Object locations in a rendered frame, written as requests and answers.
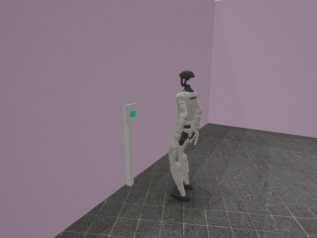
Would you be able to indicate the robot left hand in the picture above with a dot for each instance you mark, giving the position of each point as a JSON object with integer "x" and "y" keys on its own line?
{"x": 173, "y": 145}

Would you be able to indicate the button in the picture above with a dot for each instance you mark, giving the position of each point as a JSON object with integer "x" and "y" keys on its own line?
{"x": 132, "y": 113}

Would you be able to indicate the robot left thigh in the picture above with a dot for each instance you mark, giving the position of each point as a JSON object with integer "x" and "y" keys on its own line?
{"x": 171, "y": 158}

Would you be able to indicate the robot right hand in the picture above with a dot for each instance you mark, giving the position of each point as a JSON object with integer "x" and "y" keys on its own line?
{"x": 196, "y": 136}

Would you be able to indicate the robot right forearm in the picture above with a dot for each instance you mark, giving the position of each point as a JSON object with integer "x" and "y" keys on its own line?
{"x": 197, "y": 122}

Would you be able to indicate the robot left forearm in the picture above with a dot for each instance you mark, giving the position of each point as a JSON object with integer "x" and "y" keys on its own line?
{"x": 180, "y": 126}

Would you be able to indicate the panel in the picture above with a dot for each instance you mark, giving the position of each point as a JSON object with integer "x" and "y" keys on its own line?
{"x": 128, "y": 139}

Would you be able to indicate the left robot upper arm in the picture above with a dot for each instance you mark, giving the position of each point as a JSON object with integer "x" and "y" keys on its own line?
{"x": 180, "y": 98}

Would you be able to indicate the right robot upper arm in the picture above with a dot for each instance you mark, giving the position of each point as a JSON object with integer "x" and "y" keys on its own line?
{"x": 198, "y": 109}

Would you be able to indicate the robot torso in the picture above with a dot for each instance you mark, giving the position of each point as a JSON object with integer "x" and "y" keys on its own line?
{"x": 190, "y": 102}

